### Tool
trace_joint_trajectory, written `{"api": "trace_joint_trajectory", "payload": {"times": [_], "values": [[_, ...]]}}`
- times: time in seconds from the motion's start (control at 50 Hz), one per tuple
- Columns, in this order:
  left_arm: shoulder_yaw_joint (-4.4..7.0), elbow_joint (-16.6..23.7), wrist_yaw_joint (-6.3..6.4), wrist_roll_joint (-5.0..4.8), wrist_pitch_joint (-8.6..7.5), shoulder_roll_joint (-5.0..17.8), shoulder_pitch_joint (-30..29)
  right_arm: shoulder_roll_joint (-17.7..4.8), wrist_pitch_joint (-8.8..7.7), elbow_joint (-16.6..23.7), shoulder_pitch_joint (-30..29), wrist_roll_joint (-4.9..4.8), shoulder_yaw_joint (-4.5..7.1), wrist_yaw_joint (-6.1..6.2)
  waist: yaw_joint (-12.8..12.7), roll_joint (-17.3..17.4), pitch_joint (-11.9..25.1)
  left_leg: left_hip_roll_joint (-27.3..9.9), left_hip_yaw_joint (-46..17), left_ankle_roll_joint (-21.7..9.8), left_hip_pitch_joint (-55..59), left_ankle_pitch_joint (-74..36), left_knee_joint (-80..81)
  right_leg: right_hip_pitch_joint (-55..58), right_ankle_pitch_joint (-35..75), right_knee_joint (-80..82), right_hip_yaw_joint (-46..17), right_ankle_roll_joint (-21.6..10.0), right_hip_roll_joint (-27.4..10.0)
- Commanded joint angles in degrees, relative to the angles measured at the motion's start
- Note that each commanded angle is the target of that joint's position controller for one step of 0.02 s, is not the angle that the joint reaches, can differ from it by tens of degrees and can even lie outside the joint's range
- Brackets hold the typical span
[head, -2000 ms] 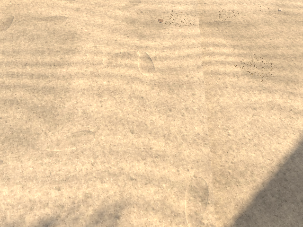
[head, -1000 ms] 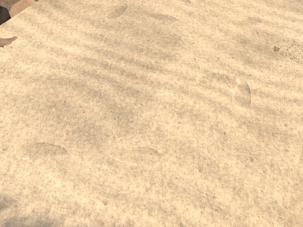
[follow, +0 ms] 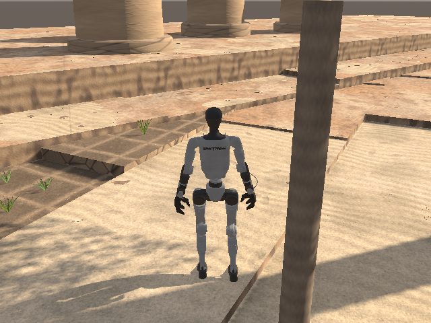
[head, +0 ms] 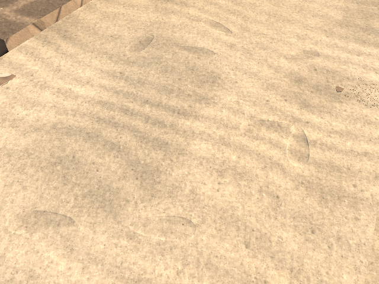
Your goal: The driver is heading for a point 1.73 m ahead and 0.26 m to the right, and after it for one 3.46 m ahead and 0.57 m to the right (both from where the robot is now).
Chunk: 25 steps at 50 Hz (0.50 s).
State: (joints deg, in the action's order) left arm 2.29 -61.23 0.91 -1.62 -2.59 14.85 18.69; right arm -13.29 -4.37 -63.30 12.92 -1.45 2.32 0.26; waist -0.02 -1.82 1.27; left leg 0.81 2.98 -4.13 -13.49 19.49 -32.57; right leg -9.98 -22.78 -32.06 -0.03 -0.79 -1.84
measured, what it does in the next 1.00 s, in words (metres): walks ahead: right foot, then left foot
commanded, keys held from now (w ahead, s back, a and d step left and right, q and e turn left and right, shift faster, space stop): w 1.00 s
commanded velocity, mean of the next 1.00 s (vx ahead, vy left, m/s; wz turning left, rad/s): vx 0.46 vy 0.00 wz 0.00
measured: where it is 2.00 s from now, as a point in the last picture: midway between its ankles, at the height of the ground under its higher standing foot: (210, 155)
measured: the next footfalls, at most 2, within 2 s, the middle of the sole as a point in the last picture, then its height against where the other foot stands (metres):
right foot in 0.42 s outside the picture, level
left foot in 0.98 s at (166, 240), level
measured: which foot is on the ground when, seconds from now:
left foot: down 0.00-0.44, up 0.46-0.96, down 0.98-1.00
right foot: down 0.00-0.00, up 0.02-0.40, down 0.42-1.00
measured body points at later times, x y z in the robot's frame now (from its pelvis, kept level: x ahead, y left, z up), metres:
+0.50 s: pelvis +0.24 -0.05 -0.01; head +0.28 -0.05 +0.44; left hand +0.43 +0.20 -0.11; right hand +0.19 -0.31 -0.16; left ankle +0.04 +0.10 -0.64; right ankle +0.35 -0.13 -0.73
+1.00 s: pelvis +0.54 -0.01 -0.01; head +0.57 +0.00 +0.44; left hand +0.49 +0.26 -0.15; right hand +0.74 -0.24 -0.11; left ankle +0.66 +0.09 -0.73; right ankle +0.35 -0.13 -0.72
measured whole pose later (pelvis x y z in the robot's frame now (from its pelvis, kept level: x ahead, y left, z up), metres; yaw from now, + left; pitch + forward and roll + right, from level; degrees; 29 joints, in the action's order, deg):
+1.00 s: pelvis +0.54 -0.01 -0.01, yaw +0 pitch +3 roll -1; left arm 3.3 -58.7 0.5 -0.5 -2.9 14.9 23.2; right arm -13.3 -6.5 -49.5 0.4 -0.5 2.6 -2.0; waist -3.3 -0.1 -0.9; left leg -1.3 2.7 -3.7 -29.3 3.8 -30.4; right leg 0.1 -25.4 -29.4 2.6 -0.5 -0.7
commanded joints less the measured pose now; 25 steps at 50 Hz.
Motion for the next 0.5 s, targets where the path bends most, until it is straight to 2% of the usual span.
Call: {"api": "trace_joint_trajectory", "payload": {"times": [0.02,0.04,0.06,0.08,0.1,0.12,0.14,0.18,0.24,0.28,0.32,0.36,0.38,0.4,0.42,0.44,0.46,0.48,0.5], "values": [[0.18,9.5,-0.38,0.64,-2.87,3.5,-12.7,-14.3,-1.21,-3.7,18.0,-0.54,3.60,-0.27,8.5,18.0,-3.7,-17.3,-31.3,-10.6,24.4,1.4,18.2,-31.3,0.3,-17.8,4.3,-0.3,3.5],[0.55,9.6,-0.42,0.16,-3.71,5.0,-12.7,-11.4,-1.86,-3.4,18.9,0.62,2.50,-0.55,8.2,14.9,-2.6,-22.1,-39.4,-13.3,28.2,-4.9,19.2,-39.1,-8.7,-30.8,-0.8,-0.3,3.4],[0.59,9.1,-1.03,-0.88,-4.27,4.8,-11.0,-8.5,-2.48,-2.4,16.6,1.12,1.58,-0.61,5.9,9.5,-3.4,-21.8,-35.6,-12.5,28.7,-10.1,17.6,-42.8,-6.7,-38.2,-3.9,-1.5,0.9],[0.41,8.7,-1.52,-1.32,-4.61,4.0,-10.4,-7.8,-2.75,-1.4,14.6,1.18,1.24,-0.77,4.5,7.2,-3.2,-20.4,-30.9,-11.2,28.6,-11.9,17.6,-45.1,-2.5,-40.6,-4.0,-2.6,-1.1],[0.67,9.2,-1.87,-1.00,-4.80,4.4,-11.7,-6.9,-2.61,-0.9,13.2,0.98,0.68,-0.99,3.8,5.0,-4.8,-19.5,-26.2,-9.8,27.3,-15.9,18.6,-46.7,1.4,-39.7,-3.3,-3.1,-2.8],[1.08,9.6,-2.17,-0.42,-4.75,4.7,-13.0,-5.2,-2.20,-0.7,12.7,1.04,-0.04,-0.96,3.2,4.6,-5.3,-17.6,-21.5,-8.3,25.0,-19.9,19.7,-45.2,4.5,-37.4,-2.4,-3.1,-4.2],[1.14,9.9,-2.62,-0.17,-4.51,4.1,-13.2,-4.0,-1.65,-0.6,12.9,1.18,-0.53,-0.87,2.7,5.5,-5.5,-16.0,-18.2,-7.4,22.8,-21.8,20.8,-43.1,6.4,-35.0,-1.2,-2.7,-4.8],[0.66,11.0,-3.28,0.18,-3.73,2.2,-14.7,-4.5,-0.86,0.4,12.3,1.51,-0.84,-0.06,2.2,5.8,-6.2,-13.9,-13.3,-7.1,17.8,-23.7,23.2,-39.2,10.7,-28.4,0.9,-1.1,-4.7],[-0.67,14.6,-3.25,0.37,-3.20,-0.2,-23.0,-7.7,-0.83,2.1,11.0,1.77,-0.43,1.06,3.3,6.2,-8.8,-10.8,-7.3,-6.3,6.8,-22.2,27.2,-27.7,20.0,-10.8,4.0,0.3,-2.1],[-0.55,16.0,-3.17,0.04,-2.77,1.2,-25.4,-9.2,-1.13,1.4,13.9,1.13,0.19,1.19,3.6,7.6,-9.5,-12.3,-6.9,-6.3,7.2,-21.9,29.2,-23.6,22.8,-5.3,4.4,-0.3,-0.8],[-0.19,17.0,-3.36,-0.23,-2.68,2.7,-26.7,-9.1,-1.16,0.9,14.8,0.38,0.56,1.16,3.0,7.5,-10.3,-14.0,-6.2,-5.5,11.9,-24.7,28.0,-23.6,23.7,-1.0,3.3,-2.0,-0.7],[0.87,17.1,-3.63,-0.13,-2.94,4.8,-24.0,-9.8,-0.73,1.2,13.9,0.58,1.08,1.13,0.4,8.1,-7.2,-15.4,-5.1,-4.0,17.2,-39.0,22.3,-19.4,22.3,0.7,3.3,-4.0,0.7],[1.72,16.1,-3.58,-0.09,-2.94,6.2,-19.8,-10.5,-0.27,1.4,13.2,0.84,1.42,1.14,-2.1,9.3,-3.7,-15.4,-4.2,-3.2,18.9,-49.3,16.8,-14.0,20.7,0.0,4.1,-5.1,2.2],[3.02,13.6,-3.33,-0.21,-2.76,8.1,-11.3,-10.2,0.39,1.8,12.3,1.23,1.41,1.16,-6.4,9.4,1.4,-13.8,-2.5,-2.0,17.6,-56.2,6.9,-3.9,19.5,-0.4,5.3,-6.5,4.0],[4.21,10.9,-2.81,-0.30,-2.37,10.2,-1.8,-9.4,0.69,2.7,11.9,1.69,1.02,1.10,-10.5,8.4,6.7,-11.6,-1.6,-0.3,8.8,-50.8,-6.3,10.9,18.8,-1.3,2.2,-8.4,1.3],[5.38,9.3,-2.34,1.27,-2.10,15.6,5.9,-2.7,0.01,3.9,18.0,2.26,-0.75,0.41,-8.2,-5.0,16.4,-3.3,-0.7,2.4,-11.8,-24.1,-29.5,32.7,9.1,0.8,-21.6,-16.0,-13.9],[4.37,8.7,-2.71,1.31,-1.94,13.2,6.5,-0.1,-1.76,3.3,18.8,0.99,-1.59,-0.19,-7.2,-12.8,23.0,3.2,-7.8,3.0,-21.1,11.7,-43.9,35.9,-1.4,15.1,-45.4,-20.6,-21.5],[3.22,9.1,-2.94,0.82,-2.44,9.7,1.1,-5.6,-3.17,5.5,12.3,-0.77,-0.01,-0.61,-6.6,-8.9,12.9,-0.6,-10.9,1.4,-27.1,10.1,-49.1,27.4,-5.3,18.0,-41.1,-17.2,-19.2],[2.46,10.3,-2.96,0.93,-2.86,7.2,-4.4,-7.5,-3.77,7.3,7.0,-1.58,0.40,-0.48,-5.0,-4.9,5.6,-3.7,-8.8,0.2,-28.0,5.1,-48.3,17.3,-2.0,18.9,-31.6,-15.0,-17.5]]}}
